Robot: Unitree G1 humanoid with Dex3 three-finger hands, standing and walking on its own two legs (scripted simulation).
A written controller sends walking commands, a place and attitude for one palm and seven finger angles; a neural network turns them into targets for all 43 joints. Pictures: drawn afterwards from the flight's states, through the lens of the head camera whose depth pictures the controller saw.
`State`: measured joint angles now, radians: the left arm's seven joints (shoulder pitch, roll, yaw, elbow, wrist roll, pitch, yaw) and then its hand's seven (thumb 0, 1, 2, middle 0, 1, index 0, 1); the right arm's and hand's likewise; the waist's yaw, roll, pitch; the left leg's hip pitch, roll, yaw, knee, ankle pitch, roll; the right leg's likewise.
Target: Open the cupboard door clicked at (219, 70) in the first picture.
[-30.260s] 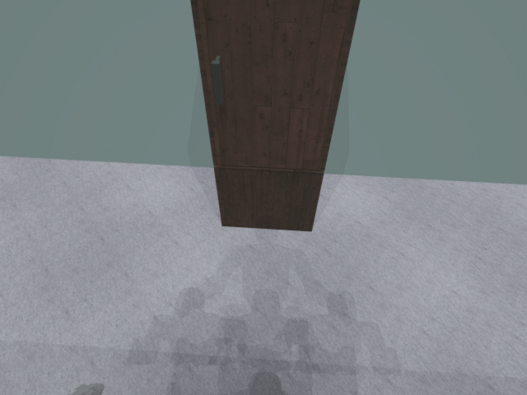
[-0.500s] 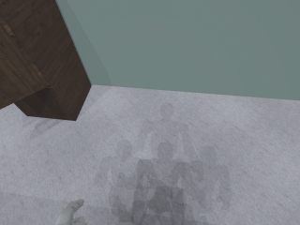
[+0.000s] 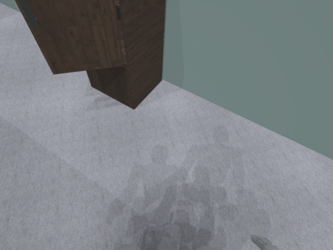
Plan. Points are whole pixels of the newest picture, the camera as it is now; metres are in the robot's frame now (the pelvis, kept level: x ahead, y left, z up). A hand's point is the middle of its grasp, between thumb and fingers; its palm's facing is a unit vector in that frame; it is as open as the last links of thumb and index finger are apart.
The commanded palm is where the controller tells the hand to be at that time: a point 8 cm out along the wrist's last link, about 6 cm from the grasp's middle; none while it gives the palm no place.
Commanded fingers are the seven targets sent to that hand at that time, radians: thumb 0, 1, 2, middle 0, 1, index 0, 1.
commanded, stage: turn to face it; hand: left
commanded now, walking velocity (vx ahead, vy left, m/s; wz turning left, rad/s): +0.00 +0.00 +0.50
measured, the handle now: (28, 9) +0.92 +0.64 +0.03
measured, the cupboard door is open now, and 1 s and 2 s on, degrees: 46 46 46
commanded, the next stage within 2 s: take the last steps up to it in 0.50 s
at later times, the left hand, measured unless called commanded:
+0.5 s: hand out of the picture +0.05 +0.15 -0.14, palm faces +0.20 -0.95 -0.25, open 7.4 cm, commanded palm none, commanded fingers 0.00 0.90 0.90 -0.20 -0.30 -0.20 -0.30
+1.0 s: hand out of the picture -0.03 +0.20 -0.15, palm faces +0.38 -0.90 -0.19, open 7.4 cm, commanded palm none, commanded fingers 0.00 0.90 0.90 -0.20 -0.30 -0.20 -0.30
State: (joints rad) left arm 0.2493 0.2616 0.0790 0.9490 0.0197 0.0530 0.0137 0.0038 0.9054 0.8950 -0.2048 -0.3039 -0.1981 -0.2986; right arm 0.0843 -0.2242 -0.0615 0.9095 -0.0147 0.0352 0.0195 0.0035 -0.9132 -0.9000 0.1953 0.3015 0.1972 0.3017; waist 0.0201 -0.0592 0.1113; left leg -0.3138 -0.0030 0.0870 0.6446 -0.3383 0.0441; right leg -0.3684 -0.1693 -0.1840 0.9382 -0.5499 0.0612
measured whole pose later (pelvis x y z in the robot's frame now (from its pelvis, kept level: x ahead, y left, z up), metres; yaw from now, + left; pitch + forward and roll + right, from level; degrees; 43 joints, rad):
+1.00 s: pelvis +0.02 +0.01 +0.02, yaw +19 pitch -1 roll +0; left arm 0.26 0.20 0.06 1.05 0.03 0.02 -0.02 0.01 0.91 0.90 -0.20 -0.30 -0.19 -0.30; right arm 0.28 -0.16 -0.02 1.03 -0.02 -0.03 -0.02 0.00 -0.91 -0.90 0.20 0.30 0.20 0.30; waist 0.02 -0.03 0.05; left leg -0.10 -0.04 0.08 0.39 -0.28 0.07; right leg -0.51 -0.11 -0.07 1.08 -0.34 0.02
